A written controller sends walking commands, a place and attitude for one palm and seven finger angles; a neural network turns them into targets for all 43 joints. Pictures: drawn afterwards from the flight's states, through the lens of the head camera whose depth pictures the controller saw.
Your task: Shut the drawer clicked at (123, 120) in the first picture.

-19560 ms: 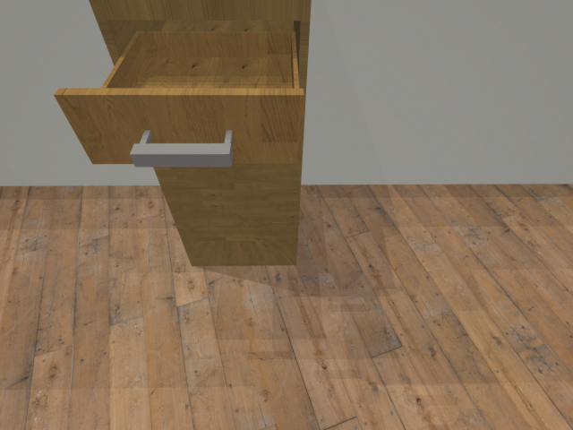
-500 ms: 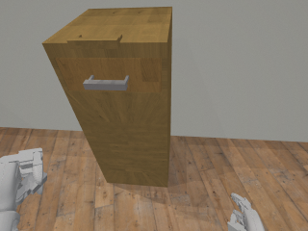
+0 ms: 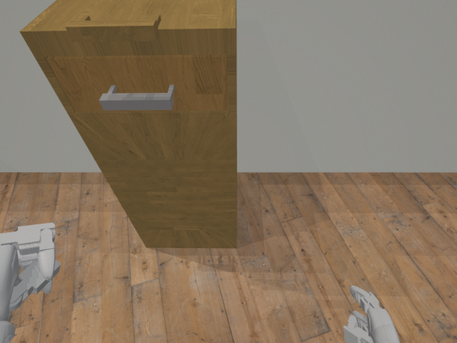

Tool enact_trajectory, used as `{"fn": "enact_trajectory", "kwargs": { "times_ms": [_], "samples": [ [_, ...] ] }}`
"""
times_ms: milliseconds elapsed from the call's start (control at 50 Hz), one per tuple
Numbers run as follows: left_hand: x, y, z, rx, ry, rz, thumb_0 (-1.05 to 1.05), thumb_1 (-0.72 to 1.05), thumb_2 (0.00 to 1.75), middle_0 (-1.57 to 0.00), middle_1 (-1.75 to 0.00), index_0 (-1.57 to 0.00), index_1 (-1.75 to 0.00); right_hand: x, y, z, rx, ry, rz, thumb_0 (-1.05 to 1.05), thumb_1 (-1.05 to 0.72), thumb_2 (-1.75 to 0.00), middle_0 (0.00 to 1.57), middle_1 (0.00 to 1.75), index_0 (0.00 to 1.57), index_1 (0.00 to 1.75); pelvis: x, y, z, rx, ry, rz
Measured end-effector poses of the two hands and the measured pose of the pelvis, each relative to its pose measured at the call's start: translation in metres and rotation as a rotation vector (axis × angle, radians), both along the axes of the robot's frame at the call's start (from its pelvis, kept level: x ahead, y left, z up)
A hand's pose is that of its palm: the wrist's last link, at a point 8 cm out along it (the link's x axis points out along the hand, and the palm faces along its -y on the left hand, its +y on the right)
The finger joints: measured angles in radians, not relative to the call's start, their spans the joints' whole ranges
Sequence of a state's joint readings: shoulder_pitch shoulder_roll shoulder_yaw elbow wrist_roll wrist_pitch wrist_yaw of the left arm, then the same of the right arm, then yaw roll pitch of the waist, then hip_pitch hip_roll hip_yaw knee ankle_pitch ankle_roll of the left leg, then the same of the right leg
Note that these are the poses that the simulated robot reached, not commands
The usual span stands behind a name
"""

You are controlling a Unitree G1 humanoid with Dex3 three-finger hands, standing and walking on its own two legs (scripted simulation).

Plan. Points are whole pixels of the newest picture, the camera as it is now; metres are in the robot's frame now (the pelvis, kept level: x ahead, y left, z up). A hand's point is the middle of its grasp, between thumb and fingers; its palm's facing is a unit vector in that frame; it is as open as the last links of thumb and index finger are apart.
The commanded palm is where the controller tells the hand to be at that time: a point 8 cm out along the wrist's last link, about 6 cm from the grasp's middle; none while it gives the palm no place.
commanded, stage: step back with the hand held close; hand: left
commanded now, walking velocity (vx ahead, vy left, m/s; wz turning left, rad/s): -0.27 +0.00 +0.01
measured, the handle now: (139, 95) +0.60 +0.24 +0.11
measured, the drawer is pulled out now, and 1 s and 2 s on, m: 0.00 0.00 0.00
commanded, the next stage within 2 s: stop stepping back and stand still in 0.88 s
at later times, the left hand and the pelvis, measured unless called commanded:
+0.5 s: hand (12, 323) +0.12 +0.25 +0.14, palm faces +0.36 -0.85 -0.40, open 3.2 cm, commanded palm +0.06 +0.29 +0.17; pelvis -0.07 +0.01 -0.02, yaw +1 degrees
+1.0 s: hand out of the picture +0.02 +0.21 +0.18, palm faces +0.21 -0.83 -0.52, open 3.2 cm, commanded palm -0.03 +0.27 +0.17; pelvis -0.17 -0.01 -0.01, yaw -2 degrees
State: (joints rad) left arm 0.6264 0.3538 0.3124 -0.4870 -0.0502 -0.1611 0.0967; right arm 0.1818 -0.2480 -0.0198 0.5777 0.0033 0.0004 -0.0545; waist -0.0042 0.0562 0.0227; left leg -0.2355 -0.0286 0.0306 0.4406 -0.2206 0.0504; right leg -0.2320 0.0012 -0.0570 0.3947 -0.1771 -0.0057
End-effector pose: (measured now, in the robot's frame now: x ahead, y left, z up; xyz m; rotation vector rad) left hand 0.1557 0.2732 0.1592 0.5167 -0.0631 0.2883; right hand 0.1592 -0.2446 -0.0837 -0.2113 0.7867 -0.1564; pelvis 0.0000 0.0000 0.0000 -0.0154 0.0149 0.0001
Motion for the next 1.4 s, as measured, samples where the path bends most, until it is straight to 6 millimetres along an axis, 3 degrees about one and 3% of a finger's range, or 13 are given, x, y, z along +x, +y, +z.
{"fn": "enact_trajectory", "kwargs": {
  "times_ms": [240,360,520,680,760,860,960,1040,1100,1160,1260,1340,1400],
  "samples": [
    [-0.041,0.014,0.020,0.091,-0.128,0.008,0.01,0.89,0.89,-1.41,-1.60,-1.40,-1.60,-0.020,0.018,0.005,-0.018,-0.063,0.028,0.02,-0.91,-0.90,0.20,0.30,0.20,0.30,-0.032,0.007,-0.009,0.011,-0.010,0.002],
    [-0.057,0.011,0.011,0.053,-0.151,0.026,0.01,0.89,0.89,-1.41,-1.60,-1.40,-1.60,-0.032,0.022,0.005,-0.002,-0.101,0.045,0.02,-0.90,-0.90,0.20,0.30,0.21,0.30,-0.049,0.005,-0.013,-0.006,-0.008,0.004],
    [-0.072,0.018,-0.003,-0.011,-0.207,-0.029,0.01,0.89,0.89,-1.41,-1.60,-1.41,-1.60,-0.073,0.019,0.005,-0.094,-0.036,0.023,0.02,-0.90,-0.90,0.20,0.30,0.21,0.30,-0.072,0.015,-0.020,-0.029,-0.012,0.012],
    [-0.095,0.038,0.031,0.092,-0.257,-0.005,0.01,0.89,0.89,-1.41,-1.60,-1.41,-1.60,-0.101,0.034,0.017,-0.077,-0.012,0.032,0.02,-0.90,-0.90,0.20,0.30,0.21,0.30,-0.083,0.017,-0.003,-0.072,0.060,0.035],
    [-0.103,0.030,0.024,0.046,-0.225,-0.023,0.01,0.89,0.89,-1.41,-1.60,-1.41,-1.60,-0.101,0.040,0.018,-0.057,-0.032,0.070,0.02,-0.90,-0.90,0.20,0.30,0.21,0.30,-0.097,0.014,-0.001,-0.060,0.100,0.007],
    [-0.114,0.001,0.011,0.042,-0.176,-0.136,0.01,0.89,0.89,-1.41,-1.60,-1.40,-1.60,-0.109,0.037,0.008,-0.023,-0.073,0.113,0.01,-0.90,-0.90,0.20,0.30,0.21,0.30,-0.137,0.003,-0.011,-0.017,0.096,-0.029],
    [-0.150,-0.021,0.028,0.099,-0.191,-0.243,0.01,0.89,0.89,-1.41,-1.60,-1.40,-1.60,-0.144,0.023,0.003,0.005,-0.080,0.065,0.01,-0.90,-0.89,0.20,0.30,0.21,0.30,-0.172,-0.005,-0.014,-0.058,0.038,-0.028],
    [-0.185,-0.011,0.042,0.133,-0.268,-0.195,0.01,0.88,0.89,-1.41,-1.60,-1.41,-1.60,-0.179,0.007,0.008,-0.024,-0.059,-0.008,0.01,-0.90,-0.89,0.20,0.30,0.21,0.30,-0.173,-0.006,-0.014,-0.029,0.023,-0.036],
    [-0.200,0.009,0.033,0.087,-0.281,-0.083,0.01,0.88,0.89,-1.41,-1.60,-1.41,-1.60,-0.198,-0.002,0.007,-0.064,-0.055,-0.040,0.02,-0.90,-0.90,0.20,0.30,0.21,0.30,-0.180,-0.001,-0.014,-0.020,0.014,-0.014],
    [-0.207,0.025,0.011,0.000,-0.227,0.022,0.00,0.89,0.89,-1.41,-1.60,-1.41,-1.60,-0.215,-0.004,0.010,-0.081,-0.062,-0.042,0.02,-0.90,-0.90,0.20,0.30,0.20,0.30,-0.197,0.004,-0.011,-0.014,-0.007,-0.023],
    [-0.226,0.016,-0.008,-0.066,-0.126,0.028,0.01,0.89,0.89,-1.41,-1.60,-1.40,-1.60,-0.242,0.003,0.019,-0.073,-0.099,-0.031,0.02,-0.91,-0.90,0.20,0.30,0.20,0.30,-0.226,0.005,-0.006,-0.012,-0.022,-0.010],
    [-0.256,0.000,0.011,-0.026,-0.169,-0.051,0.02,0.89,0.89,-1.41,-1.60,-1.40,-1.60,-0.260,0.010,0.021,-0.065,-0.107,0.003,0.02,-0.90,-0.90,0.20,0.30,0.20,0.30,-0.246,0.003,-0.005,-0.019,-0.034,0.007],
    [-0.278,0.004,0.025,0.012,-0.254,-0.068,0.01,0.89,0.89,-1.41,-1.60,-1.40,-1.60,-0.271,0.012,0.017,-0.073,-0.090,0.001,0.02,-0.90,-0.90,0.20,0.30,0.21,0.30,-0.251,0.006,-0.009,-0.020,-0.046,-0.017]
  ]
}}
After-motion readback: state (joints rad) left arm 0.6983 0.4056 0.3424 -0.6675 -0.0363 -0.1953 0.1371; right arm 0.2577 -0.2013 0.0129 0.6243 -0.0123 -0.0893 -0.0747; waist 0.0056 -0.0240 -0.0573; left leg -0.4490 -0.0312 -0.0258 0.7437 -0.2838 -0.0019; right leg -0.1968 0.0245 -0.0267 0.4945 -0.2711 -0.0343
